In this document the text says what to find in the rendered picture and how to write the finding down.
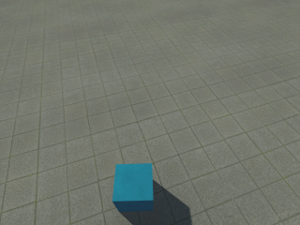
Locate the carton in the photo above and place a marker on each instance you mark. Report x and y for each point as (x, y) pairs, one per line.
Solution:
(133, 187)

